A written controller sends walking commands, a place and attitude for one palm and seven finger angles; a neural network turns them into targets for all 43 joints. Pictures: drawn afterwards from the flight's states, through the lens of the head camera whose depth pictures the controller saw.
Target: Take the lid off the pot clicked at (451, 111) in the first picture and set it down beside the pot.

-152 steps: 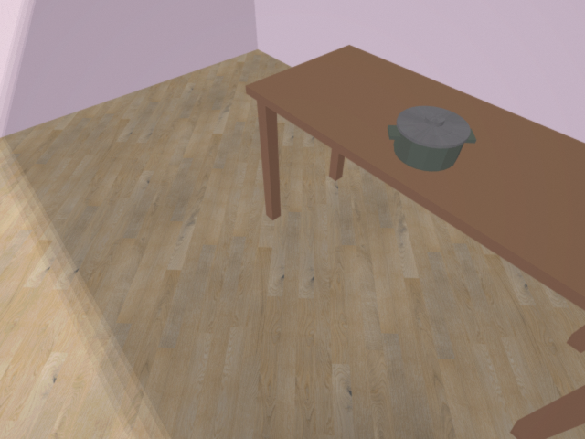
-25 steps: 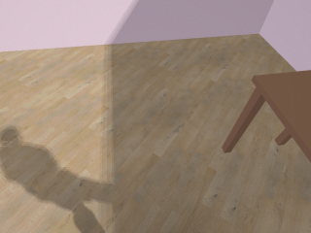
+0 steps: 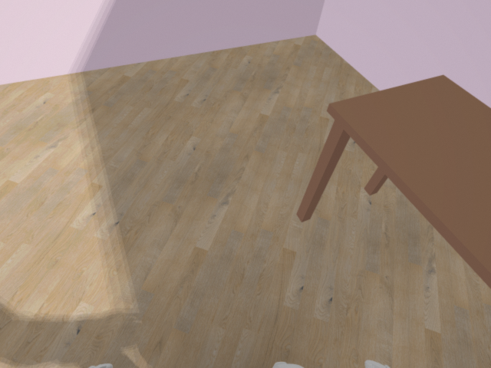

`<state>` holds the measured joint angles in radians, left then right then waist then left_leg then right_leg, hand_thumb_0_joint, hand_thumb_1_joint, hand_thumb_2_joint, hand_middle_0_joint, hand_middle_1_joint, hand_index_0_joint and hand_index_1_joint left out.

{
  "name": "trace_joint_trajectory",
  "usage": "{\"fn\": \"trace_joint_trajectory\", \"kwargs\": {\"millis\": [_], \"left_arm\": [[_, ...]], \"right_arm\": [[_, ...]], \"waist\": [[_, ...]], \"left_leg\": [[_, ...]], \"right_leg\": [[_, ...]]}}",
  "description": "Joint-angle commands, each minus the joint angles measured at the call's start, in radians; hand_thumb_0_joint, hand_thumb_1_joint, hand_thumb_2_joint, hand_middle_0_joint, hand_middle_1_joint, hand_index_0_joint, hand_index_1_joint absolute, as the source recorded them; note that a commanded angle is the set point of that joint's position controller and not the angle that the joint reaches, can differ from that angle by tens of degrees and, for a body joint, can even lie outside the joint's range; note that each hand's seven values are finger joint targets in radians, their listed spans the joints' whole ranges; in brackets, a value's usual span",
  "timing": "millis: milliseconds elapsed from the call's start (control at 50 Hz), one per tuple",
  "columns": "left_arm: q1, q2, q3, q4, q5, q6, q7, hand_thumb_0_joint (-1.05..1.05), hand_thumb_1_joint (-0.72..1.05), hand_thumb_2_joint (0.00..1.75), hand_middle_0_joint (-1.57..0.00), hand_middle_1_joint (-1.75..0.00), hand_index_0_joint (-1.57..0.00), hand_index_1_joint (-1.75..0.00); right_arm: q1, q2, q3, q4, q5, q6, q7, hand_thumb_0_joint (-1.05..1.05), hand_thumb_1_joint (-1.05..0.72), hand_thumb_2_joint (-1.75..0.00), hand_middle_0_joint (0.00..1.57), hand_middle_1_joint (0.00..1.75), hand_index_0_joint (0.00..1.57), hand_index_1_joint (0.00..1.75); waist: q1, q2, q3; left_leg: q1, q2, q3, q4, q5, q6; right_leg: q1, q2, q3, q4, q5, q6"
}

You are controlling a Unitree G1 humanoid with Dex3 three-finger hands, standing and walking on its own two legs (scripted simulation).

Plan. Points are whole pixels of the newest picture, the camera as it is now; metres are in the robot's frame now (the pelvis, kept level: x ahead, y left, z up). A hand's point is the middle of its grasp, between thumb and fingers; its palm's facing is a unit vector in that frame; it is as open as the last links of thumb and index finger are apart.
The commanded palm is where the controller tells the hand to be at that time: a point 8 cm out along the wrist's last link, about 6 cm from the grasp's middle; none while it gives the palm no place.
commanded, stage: turn to face it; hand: left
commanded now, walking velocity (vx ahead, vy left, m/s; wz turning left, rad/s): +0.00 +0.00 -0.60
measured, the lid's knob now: out of the picture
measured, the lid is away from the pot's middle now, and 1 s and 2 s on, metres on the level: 0.00 0.00 0.00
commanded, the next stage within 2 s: take the last steps up to it in 1.68 s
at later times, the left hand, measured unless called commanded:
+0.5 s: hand (178, 351) +0.16 +0.13 -0.15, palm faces -0.30 -0.91 -0.27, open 7.4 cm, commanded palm none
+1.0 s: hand (175, 338) +0.19 +0.14 -0.16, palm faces -0.53 -0.82 -0.22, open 7.4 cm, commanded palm none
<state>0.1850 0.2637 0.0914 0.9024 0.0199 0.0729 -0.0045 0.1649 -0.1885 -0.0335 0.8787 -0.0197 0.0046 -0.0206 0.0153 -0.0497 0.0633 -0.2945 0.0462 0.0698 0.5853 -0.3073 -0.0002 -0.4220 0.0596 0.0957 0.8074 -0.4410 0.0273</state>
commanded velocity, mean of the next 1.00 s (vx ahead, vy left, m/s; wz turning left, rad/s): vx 0.00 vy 0.00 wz -0.60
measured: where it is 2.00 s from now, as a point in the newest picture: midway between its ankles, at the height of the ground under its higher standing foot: outside the picture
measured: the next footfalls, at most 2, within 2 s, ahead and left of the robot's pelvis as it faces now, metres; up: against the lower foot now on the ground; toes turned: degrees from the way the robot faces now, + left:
right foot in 0.38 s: +0.00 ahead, -0.15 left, +0.00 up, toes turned -21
left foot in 0.80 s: +0.10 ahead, +0.08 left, +0.00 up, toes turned -26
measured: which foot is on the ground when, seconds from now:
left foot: down 0.00-0.38, up 0.40-0.78, down 0.80-1.00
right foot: up 0.00-0.36, down 0.38-0.80, up 0.82-1.00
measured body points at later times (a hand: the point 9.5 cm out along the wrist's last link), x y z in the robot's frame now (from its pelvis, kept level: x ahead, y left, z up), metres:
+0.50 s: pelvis -0.01 -0.03 +0.00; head +0.02 -0.07 +0.44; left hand +0.18 +0.17 -0.12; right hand -0.06 -0.30 -0.16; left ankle +0.00 +0.12 -0.66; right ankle -0.03 -0.13 -0.73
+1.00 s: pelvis +0.00 +0.00 +0.01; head +0.04 +0.00 +0.46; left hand +0.21 +0.18 -0.14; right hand -0.07 -0.25 -0.12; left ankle +0.06 +0.10 -0.73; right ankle -0.09 -0.10 -0.66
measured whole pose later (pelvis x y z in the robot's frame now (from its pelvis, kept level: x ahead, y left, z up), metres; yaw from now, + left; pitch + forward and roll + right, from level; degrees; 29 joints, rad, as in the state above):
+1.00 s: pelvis +0.00 +0.00 +0.01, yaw -37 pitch +0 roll -1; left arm 0.20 0.27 0.10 0.91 0.02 0.09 -0.03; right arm 0.20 -0.18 -0.03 0.87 -0.03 0.01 -0.02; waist 0.02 -0.03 0.07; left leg -0.21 0.10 0.16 0.49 -0.27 0.00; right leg -0.49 -0.02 -0.01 1.07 -0.43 0.06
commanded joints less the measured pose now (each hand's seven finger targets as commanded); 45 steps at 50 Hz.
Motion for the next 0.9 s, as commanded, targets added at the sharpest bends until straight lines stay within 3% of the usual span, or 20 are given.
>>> {"fn": "trace_joint_trajectory", "kwargs": {"millis": [0, 40, 160, 240, 280, 320, 340, 360, 380, 400, 440, 480, 620, 680, 720, 740, 780, 800, 840, 880], "left_arm": [[-0.014, 0.086, 0.031, -0.085, 0.004, -0.027, -0.020, 0.00, 0.90, 0.90, -0.20, -0.30, -0.20, -0.30], [0.008, 0.068, 0.024, -0.075, -0.001, -0.018, -0.026, 0.00, 0.90, 0.90, -0.20, -0.30, -0.20, -0.30], [-0.088, 0.036, 0.010, -0.111, -0.003, -0.010, -0.032, 0.00, 0.90, 0.90, -0.20, -0.30, -0.20, -0.30], [-0.115, 0.026, 0.001, -0.118, -0.001, -0.023, -0.032, 0.00, 0.90, 0.90, -0.20, -0.30, -0.20, -0.30], [-0.086, 0.025, 0.001, -0.113, -0.003, -0.032, -0.030, 0.00, 0.90, 0.90, -0.20, -0.30, -0.20, -0.30], [-0.006, 0.050, 0.008, -0.087, -0.001, -0.049, -0.025, 0.00, 0.90, 0.90, -0.20, -0.30, -0.20, -0.30], [0.063, 0.131, 0.019, -0.069, 0.005, -0.064, -0.015, 0.00, 0.90, 0.90, -0.20, -0.30, -0.20, -0.30], [0.137, 0.249, 0.046, -0.048, 0.009, -0.072, 0.002, 0.00, 0.90, 0.90, -0.20, -0.30, -0.20, -0.30], [0.186, 0.261, 0.044, -0.037, -0.012, -0.065, 0.013, 0.00, 0.90, 0.90, -0.20, -0.30, -0.20, -0.30], [0.147, 0.249, 0.050, -0.040, -0.009, -0.062, 0.021, 0.00, 0.90, 0.90, -0.20, -0.30, -0.20, -0.30], [0.006, 0.171, 0.031, -0.076, -0.009, -0.054, 0.024, 0.00, 0.90, 0.90, -0.20, -0.30, -0.20, -0.30], [-0.034, 0.151, 0.021, -0.093, -0.006, -0.060, 0.019, 0.00, 0.90, 0.90, -0.20, -0.30, -0.20, -0.30], [0.013, 0.178, 0.027, -0.078, 0.002, -0.054, 0.009, 0.00, 0.90, 0.90, -0.20, -0.30, -0.20, -0.30], [-0.012, 0.184, 0.034, -0.088, 0.003, -0.046, 0.008, 0.00, 0.90, 0.90, -0.20, -0.30, -0.20, -0.30], [-0.038, 0.178, 0.032, -0.087, -0.005, -0.039, 0.007, 0.00, 0.90, 0.90, -0.20, -0.30, -0.20, -0.30], [-0.043, 0.153, 0.028, -0.092, -0.009, -0.037, 0.006, 0.00, 0.90, 0.90, -0.20, -0.30, -0.20, -0.30], [-0.008, 0.066, 0.015, -0.128, -0.012, -0.034, -0.008, 0.00, 0.90, 0.90, -0.20, -0.30, -0.20, -0.30], [-0.011, 0.104, 0.024, -0.110, 0.004, -0.029, -0.010, 0.00, 0.90, 0.90, -0.20, -0.30, -0.20, -0.30], [-0.002, 0.106, 0.036, -0.085, 0.003, -0.028, -0.027, 0.00, 0.90, 0.90, -0.20, -0.30, -0.20, -0.30], [0.000, 0.075, 0.028, -0.072, 0.000, -0.021, -0.034, 0.00, 0.90, 0.90, -0.20, -0.30, -0.20, -0.30]], "right_arm": [[0.024, -0.194, -0.042, -0.074, -0.007, -0.020, -0.020, 0.00, -0.90, -0.90, 0.20, 0.30, 0.20, 0.30], [0.021, -0.172, -0.038, -0.073, -0.002, -0.023, -0.020, 0.00, -0.90, -0.90, 0.20, 0.30, 0.20, 0.30], [0.118, -0.196, -0.062, -0.027, -0.002, -0.016, -0.012, 0.00, -0.90, -0.90, 0.20, 0.30, 0.20, 0.30], [0.141, -0.219, -0.079, -0.004, -0.006, -0.011, -0.002, 0.00, -0.90, -0.90, 0.20, 0.30, 0.20, 0.30], [0.116, -0.233, -0.086, -0.005, -0.008, -0.009, 0.002, 0.00, -0.90, -0.90, 0.20, 0.30, 0.20, 0.30], [0.106, -0.233, -0.087, -0.008, -0.001, -0.006, 0.006, 0.00, -0.90, -0.90, 0.20, 0.30, 0.20, 0.30], [0.132, -0.200, -0.079, -0.016, 0.008, -0.005, 0.014, 0.00, -0.90, -0.90, 0.20, 0.30, 0.20, 0.30], [0.078, -0.113, -0.049, -0.074, 0.007, -0.002, 0.018, 0.00, -0.90, -0.90, 0.20, 0.30, 0.20, 0.30], [0.024, -0.132, -0.046, -0.097, 0.007, 0.012, 0.001, 0.00, -0.90, -0.90, 0.20, 0.30, 0.20, 0.30], [-0.003, -0.126, -0.045, -0.095, 0.011, 0.019, -0.007, 0.00, -0.90, -0.90, 0.20, 0.30, 0.20, 0.30], [0.012, -0.152, -0.053, -0.056, 0.005, 0.024, -0.004, 0.00, -0.90, -0.90, 0.20, 0.30, 0.20, 0.30], [0.050, -0.141, -0.052, -0.030, -0.002, 0.030, 0.002, 0.00, -0.90, -0.90, 0.20, 0.30, 0.20, 0.30], [0.000, -0.130, -0.045, -0.065, 0.004, 0.020, 0.003, 0.00, -0.90, -0.90, 0.20, 0.30, 0.20, 0.30], [0.037, -0.124, -0.043, -0.068, 0.011, 0.010, -0.003, 0.00, -0.90, -0.90, 0.20, 0.30, 0.20, 0.30], [0.102, -0.127, -0.042, -0.052, 0.015, 0.002, -0.011, 0.00, -0.90, -0.90, 0.20, 0.30, 0.20, 0.30], [0.141, -0.145, -0.044, -0.044, 0.015, -0.006, -0.014, 0.00, -0.90, -0.90, 0.20, 0.30, 0.20, 0.30], [0.136, -0.293, -0.065, -0.076, 0.000, -0.009, -0.015, 0.00, -0.90, -0.90, 0.20, 0.30, 0.20, 0.30], [0.098, -0.266, -0.059, -0.079, -0.003, -0.010, -0.015, 0.00, -0.90, -0.90, 0.20, 0.30, 0.20, 0.30], [-0.006, -0.211, -0.042, -0.105, -0.005, -0.013, -0.018, 0.00, -0.90, -0.90, 0.20, 0.30, 0.20, 0.30], [0.003, -0.187, -0.039, -0.092, -0.007, -0.014, -0.018, 0.00, -0.90, -0.90, 0.20, 0.30, 0.20, 0.30]], "waist": [[-0.007, 0.188, -0.049], [-0.002, 0.212, -0.072], [-0.056, 0.229, -0.055], [-0.080, 0.271, -0.078], [-0.060, 0.290, -0.098], [-0.014, 0.229, -0.144], [0.018, 0.064, -0.184], [0.061, -0.250, -0.179], [0.080, -0.160, -0.189], [0.064, -0.239, -0.180], [0.006, -0.118, -0.114], [-0.021, -0.086, -0.099], [0.007, -0.095, -0.096], [-0.008, -0.114, -0.120], [-0.040, -0.106, -0.132], [-0.061, -0.054, -0.146], [-0.045, 0.372, -0.114], [-0.054, 0.314, -0.099], [-0.003, 0.215, -0.045], [-0.007, 0.201, -0.039]], "left_leg": [[0.134, 0.299, -0.199, -0.283, 0.385, 0.124], [0.174, 0.259, -0.089, -0.264, 0.452, 0.109], [0.247, 0.308, -0.025, -0.247, 0.493, 0.138], [0.249, 0.317, 0.033, -0.186, 0.566, 0.122], [0.251, 0.328, 0.063, -0.138, 0.569, 0.101], [0.193, 0.300, 0.125, 0.004, 0.516, 0.035], [0.008, 0.265, 0.152, 0.179, 0.363, -0.028], [-0.316, 0.105, 0.166, 0.418, -0.283, -0.088], [-0.329, 0.088, -0.002, 0.539, -0.356, -0.084], [-0.346, 0.090, -0.053, 0.593, -0.324, -0.081], [-0.331, 0.110, -0.076, 0.604, -0.160, -0.092], [-0.260, 0.090, -0.046, 0.558, -0.090, -0.104], [-0.171, 0.024, -0.031, 0.296, -0.107, -0.095], [-0.077, -0.009, -0.026, 0.150, -0.114, -0.075], [0.051, -0.027, -0.015, -0.043, -0.011, -0.065], [0.167, 0.007, -0.040, -0.177, 0.060, -0.055], [0.237, 0.418, -0.430, -0.357, 0.130, 0.112], [0.142, 0.438, -0.432, -0.366, 0.067, 0.144], [0.064, 0.332, -0.247, -0.337, 0.112, 0.126], [0.113, 0.263, -0.107, -0.298, 0.266, 0.106]], "right_leg": [[-0.165, -0.073, -0.039, 0.434, -0.011, 0.037], [-0.162, -0.086, -0.068, 0.431, 0.038, 0.051], [-0.121, -0.125, -0.138, 0.190, -0.001, 0.060], [-0.019, -0.099, -0.194, 0.009, -0.012, 0.034], [0.034, -0.088, -0.207, -0.096, 0.006, 0.016], [0.207, -0.074, -0.223, -0.324, 0.205, -0.007], [0.440, -0.172, -0.103, -0.428, 0.375, -0.049], [0.572, -0.449, 0.261, -0.451, 0.789, -0.165], [0.488, -0.502, 0.261, -0.412, 0.952, -0.246], [0.436, -0.441, 0.275, -0.429, 0.850, -0.250], [0.349, -0.351, 0.157, -0.448, 0.627, -0.221], [0.253, -0.300, 0.106, -0.459, 0.578, -0.193], [0.210, -0.269, 0.222, -0.463, 0.446, -0.217], [0.197, -0.256, 0.264, -0.436, 0.473, -0.209], [0.150, -0.223, 0.270, -0.379, 0.494, -0.163], [0.075, -0.180, 0.240, -0.308, 0.448, -0.120], [-0.195, 0.010, -0.035, 0.087, -0.131, 0.000], [-0.175, -0.045, -0.006, 0.258, -0.123, 0.014], [-0.160, -0.074, -0.034, 0.388, -0.016, 0.021], [-0.159, -0.081, -0.065, 0.381, 0.035, 0.036]]}}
